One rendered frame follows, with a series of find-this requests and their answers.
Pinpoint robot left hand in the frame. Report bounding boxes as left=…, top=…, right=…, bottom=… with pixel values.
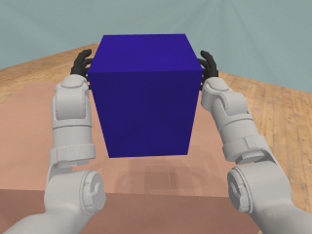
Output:
left=70, top=49, right=94, bottom=90

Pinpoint robot right hand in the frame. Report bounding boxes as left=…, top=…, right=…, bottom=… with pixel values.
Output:
left=198, top=50, right=218, bottom=92

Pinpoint robot right upper arm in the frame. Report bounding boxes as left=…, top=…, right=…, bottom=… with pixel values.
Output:
left=227, top=160, right=312, bottom=234

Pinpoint pedestal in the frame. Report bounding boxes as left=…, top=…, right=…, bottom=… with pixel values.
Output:
left=0, top=81, right=260, bottom=234

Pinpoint left robot forearm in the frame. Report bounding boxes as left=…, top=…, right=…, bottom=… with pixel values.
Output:
left=44, top=74, right=97, bottom=208

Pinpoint robot left upper arm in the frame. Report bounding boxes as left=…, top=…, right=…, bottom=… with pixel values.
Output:
left=2, top=169, right=106, bottom=234

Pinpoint carton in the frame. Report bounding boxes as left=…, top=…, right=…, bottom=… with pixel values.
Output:
left=87, top=33, right=204, bottom=158

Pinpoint right robot forearm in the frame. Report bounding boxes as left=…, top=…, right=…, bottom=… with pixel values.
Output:
left=200, top=77, right=293, bottom=199

